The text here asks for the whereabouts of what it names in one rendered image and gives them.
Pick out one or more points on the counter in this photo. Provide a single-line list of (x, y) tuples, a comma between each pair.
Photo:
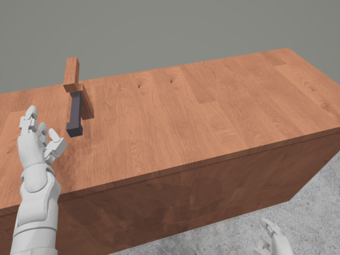
[(168, 150)]

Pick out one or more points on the left robot forearm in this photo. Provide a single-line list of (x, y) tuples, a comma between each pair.
[(36, 222)]

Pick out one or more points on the right robot hand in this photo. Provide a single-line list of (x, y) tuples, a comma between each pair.
[(279, 244)]

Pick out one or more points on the tap lever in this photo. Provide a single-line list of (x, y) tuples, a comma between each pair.
[(74, 127)]

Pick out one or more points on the left robot hand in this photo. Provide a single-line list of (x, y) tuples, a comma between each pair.
[(33, 147)]

